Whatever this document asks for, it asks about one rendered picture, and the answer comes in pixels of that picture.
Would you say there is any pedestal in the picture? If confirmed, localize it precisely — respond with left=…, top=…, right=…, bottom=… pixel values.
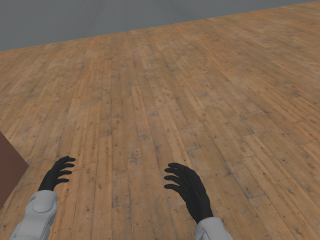
left=0, top=131, right=29, bottom=210

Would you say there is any robot right forearm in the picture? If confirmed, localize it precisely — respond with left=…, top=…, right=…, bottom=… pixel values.
left=193, top=217, right=233, bottom=240

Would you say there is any robot left hand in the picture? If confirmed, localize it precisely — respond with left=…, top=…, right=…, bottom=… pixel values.
left=38, top=156, right=76, bottom=191

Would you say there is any robot right hand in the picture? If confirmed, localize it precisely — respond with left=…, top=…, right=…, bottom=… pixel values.
left=164, top=162, right=214, bottom=224

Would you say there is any robot left forearm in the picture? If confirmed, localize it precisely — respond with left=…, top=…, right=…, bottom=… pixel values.
left=8, top=190, right=58, bottom=240

